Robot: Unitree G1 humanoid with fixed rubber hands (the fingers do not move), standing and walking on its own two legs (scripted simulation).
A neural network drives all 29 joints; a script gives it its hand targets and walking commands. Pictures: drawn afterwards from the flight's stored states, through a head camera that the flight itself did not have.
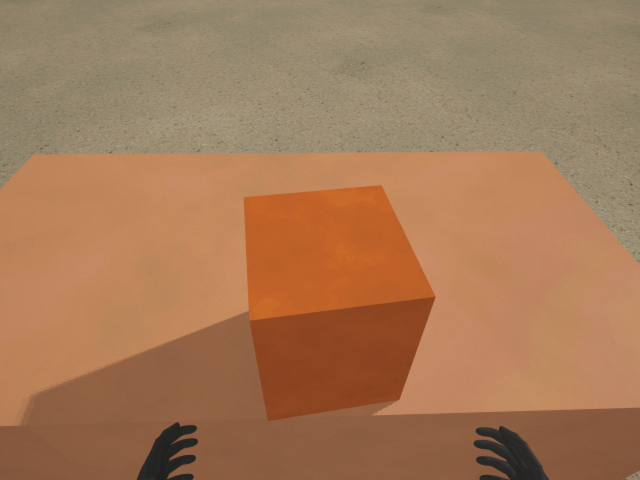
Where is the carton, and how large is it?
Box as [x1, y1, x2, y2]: [244, 185, 435, 420]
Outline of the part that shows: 381,185 244,197 249,321 268,420 399,399 435,296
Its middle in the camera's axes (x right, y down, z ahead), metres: +0.01 +0.09 +0.57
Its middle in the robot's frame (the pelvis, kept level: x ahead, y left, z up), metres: +0.38 +0.03 +0.02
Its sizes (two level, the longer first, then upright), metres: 0.210 0.200 0.250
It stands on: a pedestal, 0.67 m high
